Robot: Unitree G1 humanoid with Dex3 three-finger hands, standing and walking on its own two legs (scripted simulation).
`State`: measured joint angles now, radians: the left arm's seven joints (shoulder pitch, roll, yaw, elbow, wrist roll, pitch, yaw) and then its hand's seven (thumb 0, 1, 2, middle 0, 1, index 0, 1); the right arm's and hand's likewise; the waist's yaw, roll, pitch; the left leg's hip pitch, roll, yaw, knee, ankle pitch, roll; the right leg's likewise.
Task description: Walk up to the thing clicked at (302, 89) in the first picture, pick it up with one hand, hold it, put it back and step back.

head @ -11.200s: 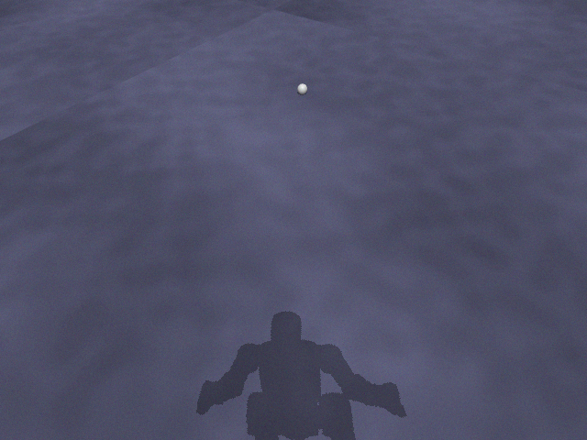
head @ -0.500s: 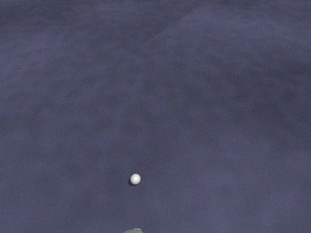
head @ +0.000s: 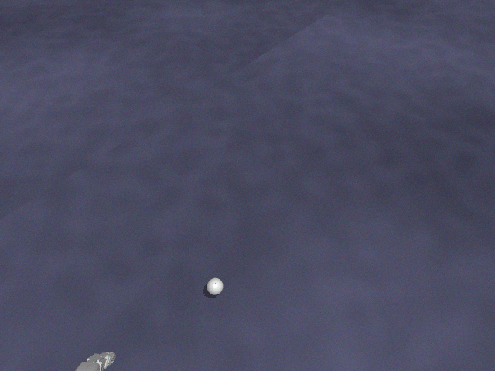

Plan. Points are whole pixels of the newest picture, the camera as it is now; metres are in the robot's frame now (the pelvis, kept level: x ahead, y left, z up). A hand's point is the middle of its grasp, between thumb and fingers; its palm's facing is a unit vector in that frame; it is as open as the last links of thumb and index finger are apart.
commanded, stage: walk up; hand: left
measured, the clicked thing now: (215, 286) +0.53 +0.18 -0.73
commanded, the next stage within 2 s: none
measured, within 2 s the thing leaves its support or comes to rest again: neither
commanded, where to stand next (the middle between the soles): +0.13 -0.02 m, yaw -3 degrees
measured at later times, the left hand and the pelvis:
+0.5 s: hand out of the picture +0.08 +0.23 -0.13, palm faces +0.02 -0.86 -0.50, open 7.4 cm; pelvis +0.03 -0.06 -0.01, yaw +3 degrees
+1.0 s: hand out of the picture +0.06 +0.28 -0.17, palm faces +0.03 -0.90 -0.43, open 7.4 cm; pelvis +0.04 -0.01 -0.02, yaw +4 degrees
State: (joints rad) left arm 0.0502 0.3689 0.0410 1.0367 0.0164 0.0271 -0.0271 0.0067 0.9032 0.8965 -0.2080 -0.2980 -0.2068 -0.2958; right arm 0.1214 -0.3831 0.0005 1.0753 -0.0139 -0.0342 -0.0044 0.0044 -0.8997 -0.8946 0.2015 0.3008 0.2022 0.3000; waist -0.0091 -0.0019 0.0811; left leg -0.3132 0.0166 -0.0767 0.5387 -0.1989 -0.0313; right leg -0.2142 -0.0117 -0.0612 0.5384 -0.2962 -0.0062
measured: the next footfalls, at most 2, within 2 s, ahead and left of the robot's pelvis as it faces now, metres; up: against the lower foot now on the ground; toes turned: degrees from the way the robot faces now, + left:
right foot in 0.34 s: +0.12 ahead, -0.18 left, +0.00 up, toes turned -1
left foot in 0.78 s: +0.07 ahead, +0.14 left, +0.00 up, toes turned +5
